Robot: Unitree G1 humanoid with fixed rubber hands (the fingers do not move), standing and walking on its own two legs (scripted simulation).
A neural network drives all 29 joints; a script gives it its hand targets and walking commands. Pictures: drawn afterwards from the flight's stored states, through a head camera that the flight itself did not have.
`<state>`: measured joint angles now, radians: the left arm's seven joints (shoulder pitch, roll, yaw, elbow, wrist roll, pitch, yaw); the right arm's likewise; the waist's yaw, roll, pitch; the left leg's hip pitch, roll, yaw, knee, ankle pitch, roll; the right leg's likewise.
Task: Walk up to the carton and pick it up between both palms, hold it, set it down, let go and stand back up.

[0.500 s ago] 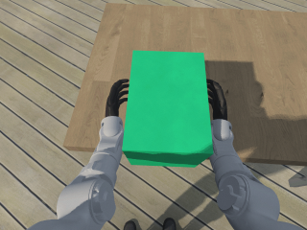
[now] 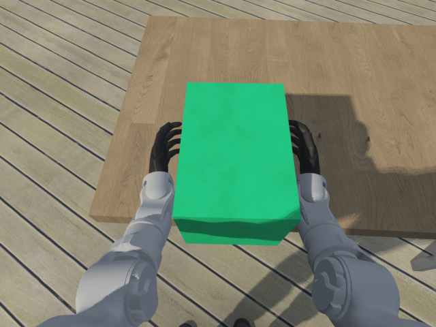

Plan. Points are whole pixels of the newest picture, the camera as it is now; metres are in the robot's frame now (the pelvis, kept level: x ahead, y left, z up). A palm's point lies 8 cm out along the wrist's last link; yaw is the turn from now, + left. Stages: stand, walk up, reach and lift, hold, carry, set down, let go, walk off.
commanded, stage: reach and lift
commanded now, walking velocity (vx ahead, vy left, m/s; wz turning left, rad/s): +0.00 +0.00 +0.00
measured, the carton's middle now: (233, 166) +0.42 -0.02 -0.01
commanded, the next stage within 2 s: none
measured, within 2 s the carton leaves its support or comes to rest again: leaves its support in 0.14 s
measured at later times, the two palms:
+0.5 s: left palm (133, 141) +0.39 +0.15 +0.11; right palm (311, 135) +0.40 -0.13 +0.12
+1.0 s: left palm (123, 154) +0.36 +0.15 +0.13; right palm (315, 162) +0.35 -0.13 +0.12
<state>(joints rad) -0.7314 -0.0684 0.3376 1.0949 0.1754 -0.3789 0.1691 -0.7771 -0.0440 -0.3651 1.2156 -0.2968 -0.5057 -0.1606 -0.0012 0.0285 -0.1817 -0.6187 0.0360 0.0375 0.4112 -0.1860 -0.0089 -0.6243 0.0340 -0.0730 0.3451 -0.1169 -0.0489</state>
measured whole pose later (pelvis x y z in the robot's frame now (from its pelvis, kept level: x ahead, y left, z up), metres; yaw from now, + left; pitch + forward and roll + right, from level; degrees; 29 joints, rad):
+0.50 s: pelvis -0.01 +0.01 +0.00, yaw +2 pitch +9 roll -2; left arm -0.72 -0.02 0.18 0.89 0.05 0.03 0.20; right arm -0.77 -0.07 -0.12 0.97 0.04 -0.05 -0.16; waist -0.02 0.04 -0.18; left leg -0.40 0.02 -0.01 0.47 -0.22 0.00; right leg -0.38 0.03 -0.08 0.38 -0.16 -0.03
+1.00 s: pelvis -0.04 +0.02 +0.01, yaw +1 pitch +0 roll -1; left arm -0.71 -0.07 0.27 0.68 0.21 0.26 0.13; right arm -0.72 -0.01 -0.23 0.91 0.01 0.01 -0.14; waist -0.03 -0.02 -0.02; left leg -0.20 0.00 0.01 0.37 -0.17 0.02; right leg -0.20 0.01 -0.05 0.30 -0.10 -0.01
